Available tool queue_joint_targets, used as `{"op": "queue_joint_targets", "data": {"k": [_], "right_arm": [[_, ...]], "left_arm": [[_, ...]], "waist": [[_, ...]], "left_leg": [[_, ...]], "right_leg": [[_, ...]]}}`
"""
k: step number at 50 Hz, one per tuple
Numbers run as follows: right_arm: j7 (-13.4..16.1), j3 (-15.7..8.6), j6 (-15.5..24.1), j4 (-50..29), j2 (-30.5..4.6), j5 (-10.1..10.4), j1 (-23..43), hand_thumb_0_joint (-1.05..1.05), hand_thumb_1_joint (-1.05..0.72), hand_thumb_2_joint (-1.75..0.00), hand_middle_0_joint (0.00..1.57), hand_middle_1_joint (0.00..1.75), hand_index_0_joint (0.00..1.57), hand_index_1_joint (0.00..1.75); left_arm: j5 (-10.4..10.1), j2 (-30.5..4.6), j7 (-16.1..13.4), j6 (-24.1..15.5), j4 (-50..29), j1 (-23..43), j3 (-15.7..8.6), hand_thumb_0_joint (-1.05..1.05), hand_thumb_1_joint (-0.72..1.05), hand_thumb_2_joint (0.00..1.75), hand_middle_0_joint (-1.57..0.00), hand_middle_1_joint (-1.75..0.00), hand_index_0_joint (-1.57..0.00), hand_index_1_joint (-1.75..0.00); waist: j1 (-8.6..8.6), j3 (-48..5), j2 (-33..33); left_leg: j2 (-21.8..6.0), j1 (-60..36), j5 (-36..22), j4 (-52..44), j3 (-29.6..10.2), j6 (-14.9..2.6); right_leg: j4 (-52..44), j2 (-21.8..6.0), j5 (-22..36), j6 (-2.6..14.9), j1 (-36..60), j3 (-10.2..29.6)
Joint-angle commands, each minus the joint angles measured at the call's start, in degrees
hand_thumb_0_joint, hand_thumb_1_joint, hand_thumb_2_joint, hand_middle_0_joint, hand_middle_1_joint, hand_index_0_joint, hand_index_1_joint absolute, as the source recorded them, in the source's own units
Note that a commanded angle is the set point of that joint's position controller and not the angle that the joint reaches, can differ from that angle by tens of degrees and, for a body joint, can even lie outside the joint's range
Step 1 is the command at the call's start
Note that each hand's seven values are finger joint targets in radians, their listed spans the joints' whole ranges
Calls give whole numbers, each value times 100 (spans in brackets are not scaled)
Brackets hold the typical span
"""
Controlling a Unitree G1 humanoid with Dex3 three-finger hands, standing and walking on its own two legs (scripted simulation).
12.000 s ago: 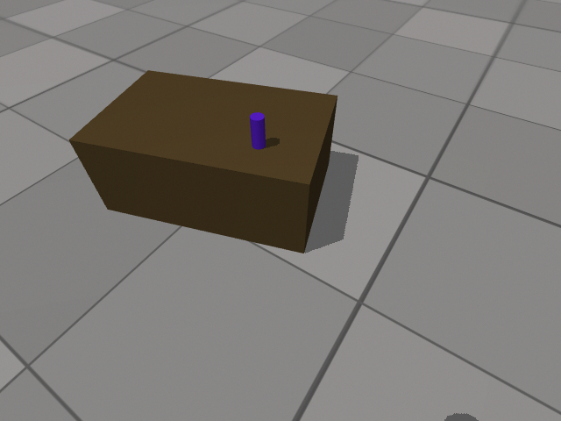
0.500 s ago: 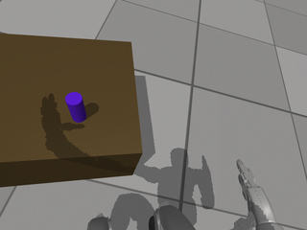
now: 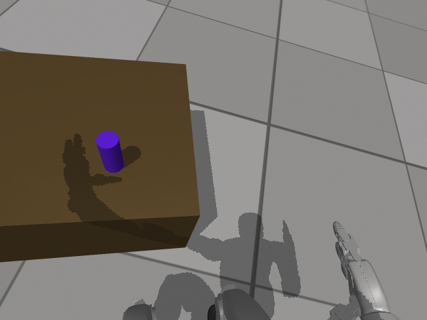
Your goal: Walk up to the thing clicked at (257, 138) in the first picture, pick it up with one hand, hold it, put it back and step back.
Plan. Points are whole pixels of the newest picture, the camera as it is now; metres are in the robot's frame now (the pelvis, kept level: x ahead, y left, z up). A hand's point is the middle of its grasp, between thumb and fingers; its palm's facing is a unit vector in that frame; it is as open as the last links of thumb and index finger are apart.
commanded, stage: go down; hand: left
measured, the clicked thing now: (111, 153) +0.57 +0.18 -0.20
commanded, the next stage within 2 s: none
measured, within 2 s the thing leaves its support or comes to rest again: neither
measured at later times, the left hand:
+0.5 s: hand out of the picture +0.47 +0.36 +0.10, palm faces +0.20 -0.98 -0.02, open 16.8 cm
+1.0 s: hand out of the picture +0.48 +0.37 +0.10, palm faces +0.20 -0.98 -0.04, open 16.9 cm
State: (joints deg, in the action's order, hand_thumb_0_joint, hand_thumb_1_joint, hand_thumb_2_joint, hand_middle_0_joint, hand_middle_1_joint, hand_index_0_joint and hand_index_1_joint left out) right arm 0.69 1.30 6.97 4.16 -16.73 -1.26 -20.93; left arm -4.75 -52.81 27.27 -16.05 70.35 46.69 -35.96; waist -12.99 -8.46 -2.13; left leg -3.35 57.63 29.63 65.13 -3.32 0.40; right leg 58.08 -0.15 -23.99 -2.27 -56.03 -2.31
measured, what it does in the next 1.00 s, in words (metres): stands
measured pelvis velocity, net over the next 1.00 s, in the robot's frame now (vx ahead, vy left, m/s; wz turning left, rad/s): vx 0.00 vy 0.01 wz -0.01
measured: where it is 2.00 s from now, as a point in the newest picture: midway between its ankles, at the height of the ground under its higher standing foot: outside the picture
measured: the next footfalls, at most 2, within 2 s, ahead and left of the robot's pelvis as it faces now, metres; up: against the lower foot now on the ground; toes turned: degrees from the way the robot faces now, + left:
none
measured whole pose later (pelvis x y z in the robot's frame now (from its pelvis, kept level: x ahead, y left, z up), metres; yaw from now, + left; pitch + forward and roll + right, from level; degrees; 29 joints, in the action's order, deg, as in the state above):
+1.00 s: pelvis +0.00 +0.01 +0.00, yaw -1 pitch +22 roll -5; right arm 0.3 1.6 6.0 3.7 -16.8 -1.1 -20.9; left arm -3.7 -54.7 26.5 -15.5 71.8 48.1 -35.2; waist -13.3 -8.2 -1.8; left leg -3.6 57.3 29.7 64.8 -3.0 0.0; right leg 57.0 0.1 -23.5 -2.4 -55.5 -2.0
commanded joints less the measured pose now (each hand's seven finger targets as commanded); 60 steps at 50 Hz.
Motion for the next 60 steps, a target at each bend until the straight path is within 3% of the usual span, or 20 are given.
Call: {"op": "queue_joint_targets", "data": {"k": [1, 6, 8, 11, 14, 16, 21, 25, 26, 27, 31, 37, 39, 40, 44, 46, 51, 52, 53, 60], "right_arm": [[105, -536, 284, -1068, -935, 92, -9, 0, 56, -5, 5, 5, 5, 5], [103, -601, 304, -1212, -1018, 80, -155, 0, 56, -5, 5, 5, 5, 5], [105, -727, 302, -1183, -1129, 89, -352, 0, 56, -5, 5, 5, 5, 5], [107, -776, 300, -1336, -1169, 60, -378, 0, 56, -5, 5, 5, 5, 5], [105, -657, 275, -1069, -1042, 39, -326, 0, 55, -5, 5, 5, 5, 5], [126, -697, 253, -969, -1090, 36, -332, 0, 54, -5, 5, 5, 5, 5], [126, -580, 229, -757, -912, 63, -167, 0, 55, -5, 5, 5, 5, 5], [132, -530, 287, -1014, -931, 105, 14, 0, 55, -5, 5, 5, 5, 5], [117, -449, 297, -1065, -932, 97, 32, 0, 55, -5, 5, 5, 5, 5], [111, -521, 302, -1154, -1002, 95, -71, 0, 56, -5, 5, 5, 5, 5], [117, -769, 340, -1442, -1215, 97, -422, 0, 56, -5, 5, 5, 5, 5], [92, -699, 310, -1417, -1144, 50, -361, 0, 56, -5, 5, 5, 5, 5], [74, -569, 274, -1318, -1065, 36, -315, 0, 56, -5, 5, 5, 5, 5], [78, -567, 229, -1052, -1009, 30, -380, 0, 55, -5, 5, 5, 5, 5], [68, -591, 176, -854, -972, 36, -172, 0, 55, -5, 5, 5, 5, 5], [55, -488, 170, -855, -880, 45, -105, 0, 54, -5, 5, 5, 5, 5], [59, -473, 232, -1136, -957, 82, -124, 0, 56, -5, 5, 5, 5, 5], [66, -520, 253, -1284, -1011, 100, -83, 0, 56, -5, 5, 5, 5, 5], [73, -622, 265, -1215, -1084, 94, -234, 0, 56, -5, 5, 5, 5, 5], [80, -684, 290, -1434, -1158, 73, -506, 0, 57, -5, 5, 5, 5, 5]], "left_arm": [[-167, -1938, 33, -300, -934, 1830, -75, 0, -37, 14, -2, -7, -2, -7], [-272, -1993, 95, -407, -820, 1698, -208, 0, -42, 13, -2, -7, -2, -7], [-264, -2326, 71, -461, -1173, 1756, -408, 0, -39, 14, -2, -7, -2, -8], [-268, -2372, 38, -488, -1627, 2034, -467, 0, -39, 14, -2, -7, -2, -8], [-252, -2051, 0, -438, -1541, 2028, -240, 0, -36, 16, -2, -7, -1, -8], [-137, -2478, -104, -439, -1817, 2281, -383, 0, -36, 15, -2, -7, -2, -8], [-79, -2151, -145, -343, -1375, 2088, -202, 0, -39, 14, -2, -8, -2, -8], [-146, -1720, 14, -274, -589, 1705, 95, 0, -44, 12, -3, -8, -3, -8], [-160, -1640, 50, -261, -325, 1604, 150, 0, -45, 12, -2, -8, -3, -8], [-178, -1981, 51, -324, -723, 1836, -42, 0, -45, 13, -2, -8, -2, -8], [-252, -2381, 105, -439, -992, 1886, -366, 0, -46, 13, -2, -9, -3, -8], [-210, -2401, 14, -453, -1638, 2198, -394, 0, -37, 16, -2, -8, -2, -8], [-144, -2199, -41, -381, -1399, 2063, -238, 0, -39, 17, -2, -8, -1, -9], [-102, -2448, -104, -414, -1909, 2385, -307, 0, -40, 16, -2, -9, -2, -9], [51, -2297, -179, -295, -1472, 2161, -158, 0, -39, 15, -2, -8, -2, -9], [10, -1966, -130, -230, -988, 1915, 3, 0, -42, 14, -3, -9, -3, -9], [-150, -1889, 51, -300, -466, 1750, 4, 0, -44, 12, -2, -9, -3, -8], [-202, -1852, 90, -326, -362, 1644, 13, 0, -45, 13, -2, -9, -2, -9], [-215, -2212, 72, -388, -662, 1723, -242, 0, -47, 12, -2, -9, -3, -9], [-270, -2434, 85, -497, -1540, 2077, -459, 0, -40, 16, -1, -9, -2, -9]], "waist": [[134, -2178, 1750], [134, -2324, 1435], [178, -2775, 1730], [214, -3124, 1963], [224, -2873, 2195], [252, -2894, 2393], [240, -2138, 2069], [80, -1807, 1464], [71, -1876, 1430], [90, -2096, 1528], [28, -2780, 1452], [178, -3326, 2196], [244, -2972, 2272], [336, -2908, 2586], [313, -2331, 2375], [207, -2078, 2073], [67, -1984, 1375], [48, -2064, 1190], [84, -2236, 1314], [175, -3309, 1942]], "left_leg": [[126, -2066, -2292, -851, 69, 36], [171, -1813, -2209, -776, 115, -26], [160, -2164, -2626, -709, 81, 19], [125, -2631, -2959, -717, 38, 88], [105, -2809, -3065, -782, -5, 146], [113, -2879, -3063, -771, 12, 141], [141, -2216, -2213, -909, 67, 58], [138, -1778, -1780, -950, 70, -7], [110, -1833, -1924, -929, 43, 13], [95, -1960, -2153, -878, 23, 24], [129, -2174, -2550, -725, 51, 3], [130, -2952, -3336, -653, 23, 132], [112, -2934, -3361, -751, -6, 178], [134, -2962, -3301, -787, 24, 184], [112, -2632, -2888, -885, 15, 154], [95, -2399, -2689, -887, 25, 100], [99, -1849, -2173, -888, 20, 15], [123, -1781, -2130, -848, 42, -13], [114, -1873, -2257, -813, 38, -12], [180, -2644, -3122, -619, 65, 68]], "right_leg": [[-490, 179, 1336, 400, 852, -58], [-460, 171, 1443, 352, 1116, -18], [-377, 164, 1665, 371, 1143, -14], [-355, 181, 1738, 391, 1105, -40], [-404, 177, 1601, 414, 790, -54], [-424, 172, 1549, 416, 784, -23], [-544, 177, 1171, 408, 794, -15], [-574, 200, 1038, 380, 803, -49], [-545, 213, 1089, 387, 738, -73], [-489, 217, 1205, 397, 758, -86], [-392, 199, 1644, 361, 1164, -51], [-351, 167, 1877, 390, 986, -23], [-407, 173, 1763, 407, 832, -47], [-413, 154, 1682, 420, 796, -16], [-495, 181, 1413, 435, 703, -48], [-548, 203, 1319, 422, 687, -76], [-531, 230, 1242, 386, 889, -91], [-526, 220, 1307, 355, 987, -69], [-473, 217, 1383, 363, 982, -65], [-322, 151, 1985, 361, 1184, 11]]}}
